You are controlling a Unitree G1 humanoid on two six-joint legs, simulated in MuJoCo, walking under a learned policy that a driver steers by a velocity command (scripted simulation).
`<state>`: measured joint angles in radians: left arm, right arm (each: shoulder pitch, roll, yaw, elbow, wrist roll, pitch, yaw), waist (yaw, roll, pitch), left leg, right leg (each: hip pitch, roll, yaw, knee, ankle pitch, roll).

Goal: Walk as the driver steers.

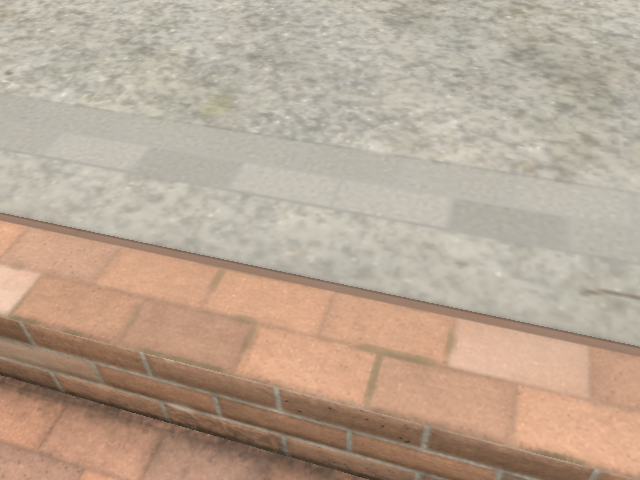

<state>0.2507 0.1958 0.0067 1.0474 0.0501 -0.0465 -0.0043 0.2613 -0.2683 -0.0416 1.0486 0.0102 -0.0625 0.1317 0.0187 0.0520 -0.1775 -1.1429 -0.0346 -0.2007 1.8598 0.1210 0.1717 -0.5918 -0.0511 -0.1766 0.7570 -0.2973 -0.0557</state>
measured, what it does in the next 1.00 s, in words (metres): climbs: left foot 0.22 m higher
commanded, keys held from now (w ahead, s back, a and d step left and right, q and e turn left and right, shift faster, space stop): w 0.60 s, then w+e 0.40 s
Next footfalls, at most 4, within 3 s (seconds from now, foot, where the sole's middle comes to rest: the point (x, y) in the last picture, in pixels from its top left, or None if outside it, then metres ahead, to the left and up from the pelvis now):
0.58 left None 0.42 0.31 -0.52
1.48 right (381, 340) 0.60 -0.04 -0.30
2.10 left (360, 187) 0.98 -0.02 -0.30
2.62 right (507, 146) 1.12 -0.34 -0.30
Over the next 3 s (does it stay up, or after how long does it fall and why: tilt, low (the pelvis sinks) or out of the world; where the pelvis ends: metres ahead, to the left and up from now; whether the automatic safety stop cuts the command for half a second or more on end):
stays up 1.21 -0.22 0.47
